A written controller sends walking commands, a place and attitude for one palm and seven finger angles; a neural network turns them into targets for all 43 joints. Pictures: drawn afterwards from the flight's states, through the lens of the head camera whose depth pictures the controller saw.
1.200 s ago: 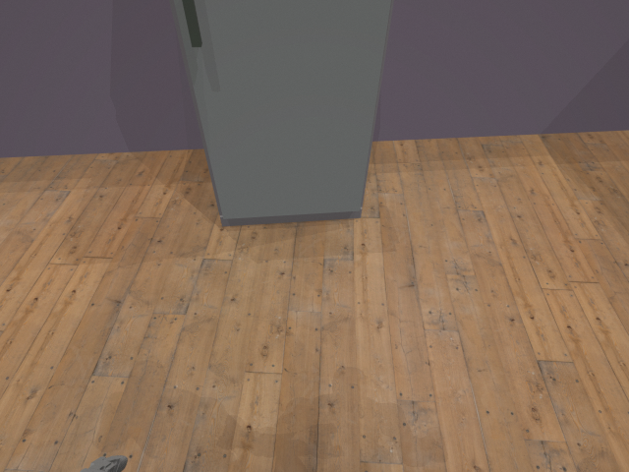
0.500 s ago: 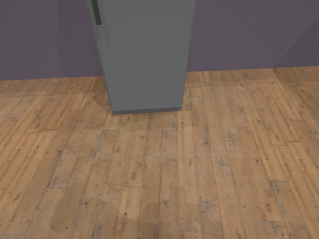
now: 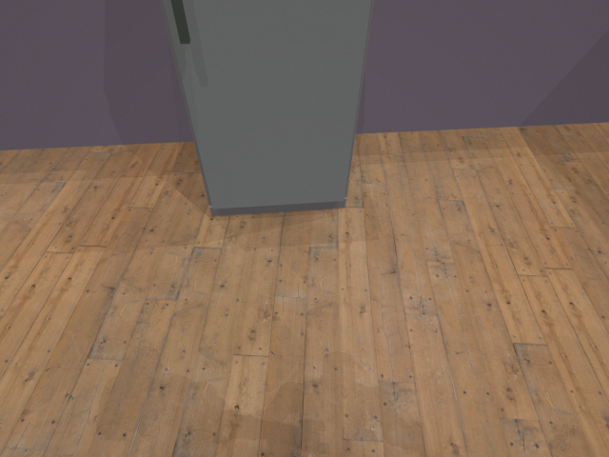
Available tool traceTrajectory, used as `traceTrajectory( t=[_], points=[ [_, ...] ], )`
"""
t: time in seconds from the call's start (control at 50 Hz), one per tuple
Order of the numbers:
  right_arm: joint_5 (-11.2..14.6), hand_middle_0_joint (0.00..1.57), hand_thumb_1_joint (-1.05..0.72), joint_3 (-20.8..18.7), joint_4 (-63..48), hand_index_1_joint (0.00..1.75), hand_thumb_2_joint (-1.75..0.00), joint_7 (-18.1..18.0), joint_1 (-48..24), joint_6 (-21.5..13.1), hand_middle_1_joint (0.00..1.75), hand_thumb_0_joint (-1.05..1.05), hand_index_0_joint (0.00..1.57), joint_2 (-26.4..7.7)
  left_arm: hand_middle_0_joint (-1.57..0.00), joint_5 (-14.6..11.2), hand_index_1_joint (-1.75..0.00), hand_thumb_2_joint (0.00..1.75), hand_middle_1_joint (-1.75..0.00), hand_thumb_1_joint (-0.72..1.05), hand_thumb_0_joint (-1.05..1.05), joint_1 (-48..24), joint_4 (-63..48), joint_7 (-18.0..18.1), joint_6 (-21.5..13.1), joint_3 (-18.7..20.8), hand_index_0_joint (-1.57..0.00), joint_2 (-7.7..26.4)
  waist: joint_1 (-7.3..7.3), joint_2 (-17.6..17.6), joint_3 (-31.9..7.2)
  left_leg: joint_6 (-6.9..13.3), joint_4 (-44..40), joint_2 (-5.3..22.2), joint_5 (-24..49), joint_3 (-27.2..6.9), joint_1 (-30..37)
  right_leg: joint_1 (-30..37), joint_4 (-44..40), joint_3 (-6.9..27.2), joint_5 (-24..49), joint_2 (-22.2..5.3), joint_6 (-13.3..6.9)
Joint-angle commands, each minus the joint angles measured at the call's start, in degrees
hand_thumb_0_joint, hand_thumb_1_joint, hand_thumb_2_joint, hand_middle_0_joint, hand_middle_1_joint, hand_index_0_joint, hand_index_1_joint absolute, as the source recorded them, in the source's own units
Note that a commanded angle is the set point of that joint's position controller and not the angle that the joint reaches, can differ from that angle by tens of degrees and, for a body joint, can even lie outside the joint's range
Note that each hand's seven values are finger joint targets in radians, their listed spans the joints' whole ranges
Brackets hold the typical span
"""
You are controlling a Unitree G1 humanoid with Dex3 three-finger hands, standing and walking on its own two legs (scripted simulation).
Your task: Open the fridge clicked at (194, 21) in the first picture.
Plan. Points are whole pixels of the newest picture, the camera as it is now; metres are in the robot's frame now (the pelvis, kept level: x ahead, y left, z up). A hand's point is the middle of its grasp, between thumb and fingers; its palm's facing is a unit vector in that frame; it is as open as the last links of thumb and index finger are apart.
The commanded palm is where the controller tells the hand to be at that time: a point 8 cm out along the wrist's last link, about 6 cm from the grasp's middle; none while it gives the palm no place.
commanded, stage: look at it before walking up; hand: left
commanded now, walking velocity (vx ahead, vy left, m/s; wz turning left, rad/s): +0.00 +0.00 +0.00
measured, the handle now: out of the picture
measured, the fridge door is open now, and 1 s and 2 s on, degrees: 0 0 0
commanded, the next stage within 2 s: walk to a spot facing it in 0.24 s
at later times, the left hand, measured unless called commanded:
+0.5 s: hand out of the picture +0.07 +0.24 -0.17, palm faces +0.02 -0.96 -0.29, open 7.3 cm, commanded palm none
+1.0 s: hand (170, 415) +0.21 +0.23 -0.18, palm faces +0.18 -0.97 -0.16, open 7.3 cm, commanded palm none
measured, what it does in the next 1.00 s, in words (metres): walks ahead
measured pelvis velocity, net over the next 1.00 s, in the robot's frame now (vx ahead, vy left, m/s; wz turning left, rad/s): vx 0.18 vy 0.05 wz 0.19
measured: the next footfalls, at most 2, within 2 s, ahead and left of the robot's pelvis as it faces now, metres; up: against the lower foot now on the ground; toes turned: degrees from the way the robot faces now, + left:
right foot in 1.08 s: +0.40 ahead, -0.05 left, +0.00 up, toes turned +4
left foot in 1.52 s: +0.48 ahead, +0.23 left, +0.00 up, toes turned +31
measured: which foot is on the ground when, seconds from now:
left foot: down 0.00-1.00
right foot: down 0.00-0.64, up 0.66-1.00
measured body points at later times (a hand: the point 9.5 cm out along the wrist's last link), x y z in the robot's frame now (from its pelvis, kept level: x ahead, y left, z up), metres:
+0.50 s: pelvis +0.02 +0.00 +0.00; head +0.01 +0.01 +0.45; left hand +0.07 +0.29 -0.14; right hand +0.08 -0.28 -0.14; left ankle +0.00 +0.13 -0.74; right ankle +0.00 -0.11 -0.74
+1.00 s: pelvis +0.18 +0.05 -0.01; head +0.21 +0.06 +0.44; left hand +0.20 +0.28 -0.16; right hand +0.10 -0.16 -0.15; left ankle +0.04 +0.13 -0.74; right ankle +0.32 -0.07 -0.71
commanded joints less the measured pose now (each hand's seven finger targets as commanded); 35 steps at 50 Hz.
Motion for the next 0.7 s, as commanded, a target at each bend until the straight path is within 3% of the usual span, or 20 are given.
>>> traceTrajectory(
  t=[0.0, 0.2, 0.32, 0.36, 0.4, 0.42, 0.44, 0.46, 0.48, 0.5, 0.52, 0.54, 0.58, 0.6, 0.62, 0.64, 0.66, 0.68],
  points=[
    [0.17, 0.20, -0.90, -2.15, -3.63, 0.30, -0.90, -0.72, -2.73, -1.36, 0.30, 0.00, 0.20, -11.75, -0.20, 0.18, -0.30, 0.90, -0.30, 0.90, 0.00, -2.04, -3.64, 1.01, -1.53, 2.23, -0.20, 12.10, 0.22, 0.37, -4.15, 2.67, -3.06, 5.74, 7.97, -4.44, 1.08, 0.54, -4.24, 6.22, 8.09, -7.44, -1.11],
    [0.17, 0.20, -0.90, -2.10, -3.51, 0.30, -0.90, -0.67, -2.93, -1.23, 0.30, 0.00, 0.20, -11.84, -0.20, 0.23, -0.30, 0.90, -0.30, 0.90, 0.00, -2.01, -3.46, 0.99, -1.50, 2.19, -0.20, 12.24, 0.19, 0.16, -3.63, 2.66, -3.76, 5.74, 7.00, -4.60, 1.28, 0.37, -4.95, 6.40, 6.69, -7.37, -1.04],
    [0.20, 0.20, -0.90, -2.04, -3.51, 0.30, -0.90, -0.73, -3.01, -1.34, 0.30, 0.00, 0.20, -11.96, -0.20, 0.15, -0.30, 0.90, -0.30, 0.90, 0.00, -1.88, -3.48, 1.01, -1.64, 2.20, -0.20, 12.28, 0.24, 0.18, -4.86, 2.60, -3.43, 5.81, 9.70, -4.58, 2.09, 1.70, -4.54, 6.08, 10.15, -7.58, -1.08],
    [-0.24, 0.20, -0.90, -0.34, -2.10, 0.30, -0.90, -0.35, 0.25, -0.24, 0.30, 0.00, 0.20, -4.77, -0.20, 0.14, -0.30, 0.90, -0.30, 0.90, 0.00, 2.31, -1.74, 1.28, -0.47, 0.80, -0.20, 5.53, 0.50, 0.29, -5.19, 1.79, -2.10, 4.78, 3.27, -3.69, 0.69, 2.13, -4.19, 4.97, 0.39, -7.51, 0.16],
    [-0.65, 0.20, -0.90, -0.48, -2.45, 0.30, -0.90, -0.08, 1.92, 0.58, 0.30, 0.00, 0.20, -4.08, -0.20, 0.62, -0.30, 0.90, -0.30, 0.90, 0.00, 4.76, -1.75, 0.96, 0.34, 1.39, -0.20, 6.25, 1.29, -2.14, -0.79, 2.12, 0.74, 2.73, -8.97, -3.05, -6.34, 0.91, -5.98, 6.71, -15.50, -8.11, -0.44],
    [-0.83, 0.20, -0.90, -0.61, -3.20, 0.30, -0.90, 0.04, 1.78, 0.90, 0.30, 0.00, 0.20, -3.68, -0.20, 0.77, -0.30, 0.90, -0.30, 0.90, 0.00, 6.15, -1.95, 0.76, 0.54, 1.98, -0.20, 7.25, 1.95, -4.53, 2.14, 1.95, 4.13, 0.88, -13.89, -1.84, -11.42, 0.56, -8.31, 9.47, -22.08, -9.86, -1.66],
    [-0.85, 0.20, -0.90, -0.74, -4.18, 0.30, -0.90, 0.07, 2.15, 1.12, 0.30, 0.00, 0.20, -3.24, -0.20, 0.90, -0.30, 0.90, -0.30, 0.90, 0.00, 7.88, -2.36, 0.73, 0.62, 2.64, -0.20, 8.66, 2.48, -8.89, 3.30, 1.77, 9.90, -0.31, -15.48, 0.54, -15.40, 0.85, -11.50, 13.43, -27.77, -13.59, -3.62],
    [-0.81, 0.20, -0.90, -1.21, -5.09, 0.30, -0.90, 0.15, 2.12, 1.03, 0.30, 0.00, 0.20, -2.92, -0.20, 0.99, -0.30, 0.90, -0.30, 0.90, 0.00, 9.18, -2.96, 0.83, 0.40, 3.26, -0.20, 9.27, 2.78, -11.50, 3.93, 1.75, 15.99, -0.04, -15.20, 2.10, -17.30, 0.34, -14.19, 17.07, -29.88, -17.71, -5.95],
    [-0.72, 0.20, -0.90, -1.58, -6.21, 0.30, -0.90, 0.32, 2.06, 0.76, 0.30, 0.00, 0.20, -3.20, -0.20, 1.03, -0.30, 0.90, -0.30, 0.90, 0.00, 10.09, -3.37, 0.96, -0.10, 3.58, -0.20, 9.30, 2.78, -10.81, 4.16, 2.00, 20.38, 1.26, -15.96, 1.86, -19.12, 1.17, -14.61, 18.55, -28.28, -19.96, -7.97],
    [-0.57, 0.20, -0.90, -1.95, -6.70, 0.30, -0.90, 0.64, 2.21, 0.33, 0.30, 0.00, 0.20, -2.73, -0.20, 1.14, -0.30, 0.90, -0.30, 0.90, 0.00, 9.78, -3.78, 1.03, -0.79, 3.89, -0.20, 9.05, 2.22, -8.49, 4.24, 2.13, 22.01, 2.68, -15.78, 1.81, -20.14, 1.86, -13.92, 17.17, -24.21, -21.28, -9.16],
    [-0.41, 0.20, -0.90, -2.06, -7.09, 0.30, -0.90, 1.00, 2.64, -0.04, 0.30, 0.00, 0.20, -1.68, -0.20, 1.27, -0.30, 0.90, -0.30, 0.90, 0.00, 9.49, -4.11, 0.93, -1.30, 4.01, -0.20, 8.63, 1.69, -6.61, 4.23, 2.13, 20.81, 3.13, -15.30, 2.57, -19.30, 2.07, -12.28, 13.78, -18.74, -20.93, -9.21],
    [-0.34, 0.20, -0.90, -2.05, -7.09, 0.30, -0.90, 1.22, 4.26, -0.31, 0.30, 0.00, 0.20, -0.57, -0.20, 1.26, -0.30, 0.90, -0.30, 0.90, 0.00, 9.01, -4.31, 0.88, -1.56, 4.08, -0.20, 8.07, 0.76, -6.34, 3.95, 2.14, 17.59, 3.29, -13.92, 3.67, -16.26, 0.87, -10.06, 10.15, -14.76, -20.13, -8.59],
    [-0.26, 0.20, -0.90, -2.19, -5.33, 0.30, -0.90, 1.28, 10.73, -0.79, 0.30, 0.00, 0.20, 1.20, -0.20, 0.90, -0.30, 0.90, -0.30, 0.90, 0.00, 7.83, -4.57, 0.71, -1.46, 4.02, -0.20, 6.41, -2.03, -3.68, 2.31, 2.22, 7.63, 1.15, -7.43, 6.98, -2.66, -6.56, -3.71, 1.97, -14.09, -16.08, -5.13],
    [-0.34, 0.20, -0.90, -2.74, -3.64, 0.30, -0.90, 0.89, 16.39, -1.02, 0.30, 0.00, 0.20, -0.25, -0.20, 0.59, -0.30, 0.90, -0.30, 0.90, 0.00, 8.11, -4.97, 0.49, -1.13, 3.72, -0.20, 4.18, -3.83, 2.20, 1.15, 2.98, 2.96, 2.19, -9.34, 3.26, 5.05, -12.16, 4.70, -2.75, -14.73, -12.08, -2.64],
    [-1.13, 0.20, -0.90, -4.36, -2.16, 0.30, -0.90, 0.30, 22.67, -1.40, 0.30, 0.00, 0.20, -5.23, -0.20, 0.20, -0.30, 0.90, -0.30, 0.90, 0.00, 7.70, -6.42, -0.04, -0.91, 2.99, -0.20, -0.13, -6.08, 17.27, 1.37, 7.97, -6.47, 13.99, -19.48, -17.46, 9.84, -22.80, 22.87, -9.09, -16.71, -4.58, 1.25],
    [-1.03, 0.20, -0.90, -4.72, -1.30, 0.30, -0.90, -0.22, 27.41, -1.67, 0.30, 0.00, 0.20, -7.28, -0.20, 0.79, -0.30, 0.90, -0.30, 0.90, 0.00, 3.20, -9.51, 0.09, -1.43, 2.49, -0.20, -1.23, -7.10, 18.64, 3.63, 12.76, -13.53, 20.99, -20.30, -31.40, 9.82, -31.41, 35.12, -6.10, -22.81, -1.74, 1.42],
    [-0.66, 0.20, -0.90, -4.30, -1.08, 0.30, -0.90, -0.66, 26.24, -1.65, 0.30, 0.00, 0.20, -5.01, -0.20, 1.14, -0.30, 0.90, -0.30, 0.90, 0.00, 0.96, -9.61, 0.32, -1.73, 2.94, -0.20, -0.76, -6.05, 11.21, 5.68, 14.39, -13.61, 21.37, -20.13, -31.10, 6.71, -33.46, 41.42, -1.40, -18.53, -4.90, 0.39],
    [-0.29, 0.20, -0.90, -3.83, -1.99, 0.30, -0.90, -0.79, 23.30, -2.08, 0.30, 0.00, 0.20, -2.67, -0.20, 1.17, -0.30, 0.90, -0.30, 0.90, 0.00, 0.76, -9.03, -0.08, -2.15, 3.01, -0.20, -0.69, -4.53, 6.32, 6.30, 14.46, -13.27, 20.01, -17.88, -28.20, 5.00, -34.43, 43.05, 0.06, -13.85, -6.90, 0.43]
  ],
)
